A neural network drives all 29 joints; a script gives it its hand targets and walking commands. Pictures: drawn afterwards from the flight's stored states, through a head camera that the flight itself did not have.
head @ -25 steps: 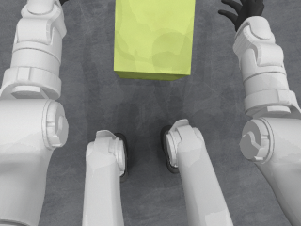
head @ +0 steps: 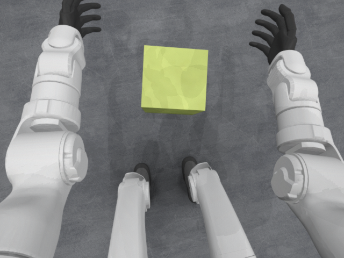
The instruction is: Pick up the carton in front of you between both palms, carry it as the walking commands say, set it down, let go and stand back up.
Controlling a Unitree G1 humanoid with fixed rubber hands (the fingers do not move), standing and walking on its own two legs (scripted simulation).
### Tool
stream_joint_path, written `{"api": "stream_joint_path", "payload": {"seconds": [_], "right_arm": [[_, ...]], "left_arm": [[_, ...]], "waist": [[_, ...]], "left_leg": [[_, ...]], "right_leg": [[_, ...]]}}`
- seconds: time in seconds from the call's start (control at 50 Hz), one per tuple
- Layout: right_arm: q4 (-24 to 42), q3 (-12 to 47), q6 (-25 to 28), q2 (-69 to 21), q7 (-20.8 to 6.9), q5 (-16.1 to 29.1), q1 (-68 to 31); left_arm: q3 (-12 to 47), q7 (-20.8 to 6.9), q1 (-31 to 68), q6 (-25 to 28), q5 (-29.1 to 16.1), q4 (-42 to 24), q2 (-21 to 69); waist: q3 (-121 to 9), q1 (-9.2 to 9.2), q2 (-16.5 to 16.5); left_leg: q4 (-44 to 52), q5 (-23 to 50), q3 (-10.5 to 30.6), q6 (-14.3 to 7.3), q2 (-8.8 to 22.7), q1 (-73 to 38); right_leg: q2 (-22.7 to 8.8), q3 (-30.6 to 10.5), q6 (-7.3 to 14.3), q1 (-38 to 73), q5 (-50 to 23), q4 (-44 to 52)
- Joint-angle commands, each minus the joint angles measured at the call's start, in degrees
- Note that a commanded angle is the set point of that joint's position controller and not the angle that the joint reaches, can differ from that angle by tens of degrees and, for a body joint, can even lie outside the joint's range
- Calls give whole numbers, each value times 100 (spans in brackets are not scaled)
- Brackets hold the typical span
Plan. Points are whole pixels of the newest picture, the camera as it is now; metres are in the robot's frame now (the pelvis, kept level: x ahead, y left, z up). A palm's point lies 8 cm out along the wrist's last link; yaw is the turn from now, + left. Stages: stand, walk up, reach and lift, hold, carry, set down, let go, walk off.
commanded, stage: let go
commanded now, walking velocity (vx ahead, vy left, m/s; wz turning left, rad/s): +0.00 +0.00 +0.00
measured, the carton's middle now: (172, 85) +0.52 -0.06 -0.50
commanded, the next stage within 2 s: stand in 1.40 s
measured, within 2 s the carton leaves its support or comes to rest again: neither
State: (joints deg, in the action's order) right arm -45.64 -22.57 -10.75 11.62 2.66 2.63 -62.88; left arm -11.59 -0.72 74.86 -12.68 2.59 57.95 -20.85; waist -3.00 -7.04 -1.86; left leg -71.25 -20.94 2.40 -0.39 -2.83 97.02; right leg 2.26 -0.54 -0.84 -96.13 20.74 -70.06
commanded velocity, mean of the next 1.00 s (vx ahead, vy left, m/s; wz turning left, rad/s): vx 0.00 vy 0.00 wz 0.00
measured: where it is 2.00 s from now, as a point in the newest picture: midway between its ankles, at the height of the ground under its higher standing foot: (168, 191)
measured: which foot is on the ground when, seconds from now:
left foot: down 0.00-1.00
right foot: down 0.00-1.00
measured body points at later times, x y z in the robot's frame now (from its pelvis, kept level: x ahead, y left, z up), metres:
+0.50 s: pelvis +0.06 -0.02 +0.11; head +0.26 +0.00 +0.51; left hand +0.42 +0.19 -0.01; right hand +0.38 -0.26 +0.01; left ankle +0.07 +0.11 -0.59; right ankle +0.08 -0.12 -0.59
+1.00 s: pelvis +0.10 +0.01 +0.16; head +0.13 +0.01 +0.60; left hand +0.28 +0.24 +0.08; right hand +0.27 -0.23 +0.08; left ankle +0.07 +0.11 -0.59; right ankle +0.08 -0.12 -0.59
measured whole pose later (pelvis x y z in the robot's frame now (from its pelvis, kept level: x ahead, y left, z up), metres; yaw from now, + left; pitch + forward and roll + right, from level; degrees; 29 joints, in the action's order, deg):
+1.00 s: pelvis +0.10 +0.01 +0.16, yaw +0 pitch +1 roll +0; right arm -25.1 -2.1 -3.4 12.4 -4.8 0.7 13.1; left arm -2.8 -2.2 -12.0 -3.4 0.6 26.3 -12.0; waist 2.3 -0.7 0.2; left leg -25.6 -15.5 1.5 -1.6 -2.4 11.3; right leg 1.1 -3.5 -0.4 -11.3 15.0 -25.0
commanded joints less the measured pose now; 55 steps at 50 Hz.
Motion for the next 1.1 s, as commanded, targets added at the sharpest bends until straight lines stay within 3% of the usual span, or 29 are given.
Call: {"api": "stream_joint_path", "payload": {"seconds": [0.0, 0.14, 0.22, 0.36, 0.56, 0.68, 0.86, 0.94, 1.08], "right_arm": [[571, -81, 162, 607, -108, -196, -822], [1134, 125, 339, 731, -571, -713, 825], [1549, 423, 441, 872, -775, -743, 1706], [1623, 978, 670, 605, -943, -404, 3331], [1962, 1525, 1099, 453, -775, -172, 5540], [2432, 1781, 1194, 474, -719, -103, 6684], [2590, 1927, 1019, 601, -730, -99, 7351], [2573, 1866, 814, 663, -734, -194, 7377], [2588, 1774, 467, 658, -715, -361, 7378]], "left_arm": [[-210, 22, 1156, 149, 224, -584, -371], [-421, 471, -708, 227, 597, -1659, 432], [-260, 642, -1774, 347, 474, -2521, 683], [7, 493, -3486, 688, 289, -2962, 723], [231, 261, -5938, 1181, 114, -2798, 661], [396, 133, -7062, 1361, -4, -3159, 565], [681, -56, -8283, 1208, -121, -3576, 502], [789, -157, -8511, 1007, -207, -3699, 490], [854, -289, -8495, 685, -300, -3933, 424]], "waist": [[-5618, -116, -519], [-6158, 5, -384], [-5709, 3, -125], [-4310, 151, 5], [-3050, 299, 317], [-2069, 366, 295], [-561, 623, -116], [8, 677, -44], [576, 607, 236]], "left_leg": [[738, 1834, -49, 152, -128, -4247], [1448, 2975, 33, 210, -107, -5646], [1934, 2797, 4, 209, -96, -5652], [2675, 1976, -126, 178, -71, -5378], [3469, 1919, -75, 83, -25, -6098], [4026, 2068, -43, 52, 30, -7446], [4783, 2218, -16, 173, 144, -8921], [4954, 1998, 5, 175, 193, -9073], [5077, 1582, -24, 130, 214, -9169]], "right_leg": [[130, 438, -276, 2638, -1864, 883], [149, 395, -142, 3785, -2677, 1512], [96, 257, -62, 4772, -2900, 1880], [-72, -81, -34, 6209, -2861, 2509], [-175, -342, -87, 7675, -3473, 3222], [-122, -253, -117, 8054, -3135, 3825], [0, -45, -28, 8409, -2114, 4612], [37, 4, 28, 8571, -1684, 4737], [68, 57, 58, 8812, -1347, 4781]]}}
